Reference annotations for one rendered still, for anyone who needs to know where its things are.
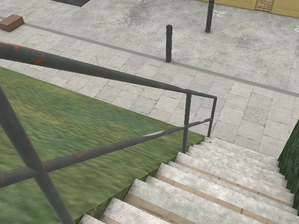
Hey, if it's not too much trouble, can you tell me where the stairs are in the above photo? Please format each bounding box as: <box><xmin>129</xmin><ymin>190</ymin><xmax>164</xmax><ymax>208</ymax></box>
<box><xmin>78</xmin><ymin>136</ymin><xmax>299</xmax><ymax>224</ymax></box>

